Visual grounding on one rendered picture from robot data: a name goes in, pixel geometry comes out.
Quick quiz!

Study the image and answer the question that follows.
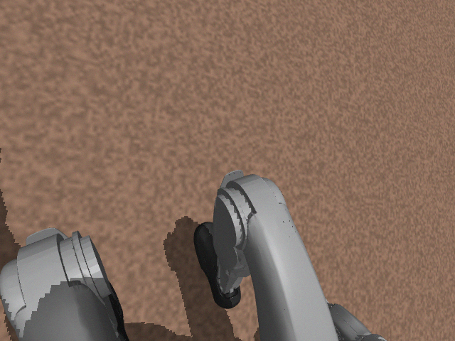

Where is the right robot foot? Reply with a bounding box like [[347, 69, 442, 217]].
[[193, 222, 241, 309]]

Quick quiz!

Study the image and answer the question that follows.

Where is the right robot hand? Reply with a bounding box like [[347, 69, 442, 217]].
[[326, 300, 372, 341]]

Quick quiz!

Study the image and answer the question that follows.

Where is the left robot foot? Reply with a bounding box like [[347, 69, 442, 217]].
[[108, 282, 129, 341]]

